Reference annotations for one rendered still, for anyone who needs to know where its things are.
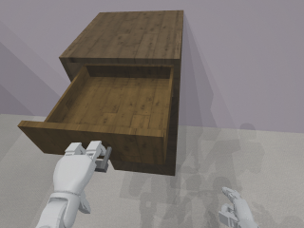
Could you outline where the handle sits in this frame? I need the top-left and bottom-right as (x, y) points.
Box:
(94, 146), (112, 173)

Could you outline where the robot left forearm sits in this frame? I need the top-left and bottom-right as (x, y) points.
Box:
(35, 191), (81, 228)

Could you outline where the drawer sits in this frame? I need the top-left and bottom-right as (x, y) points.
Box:
(17, 64), (174, 165)

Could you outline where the cabinet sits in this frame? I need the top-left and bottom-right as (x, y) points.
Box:
(59, 9), (184, 177)

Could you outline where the right robot hand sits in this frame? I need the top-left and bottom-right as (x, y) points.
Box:
(218, 186), (255, 228)

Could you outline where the left robot hand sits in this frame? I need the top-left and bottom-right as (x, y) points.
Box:
(53, 141), (106, 214)

